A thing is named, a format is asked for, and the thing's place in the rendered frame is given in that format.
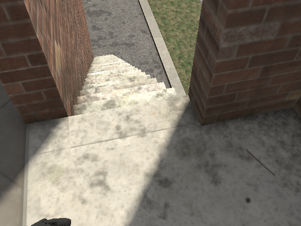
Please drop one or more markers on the stairs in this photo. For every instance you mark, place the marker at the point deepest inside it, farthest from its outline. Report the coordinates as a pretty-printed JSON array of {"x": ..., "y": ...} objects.
[{"x": 113, "y": 83}]

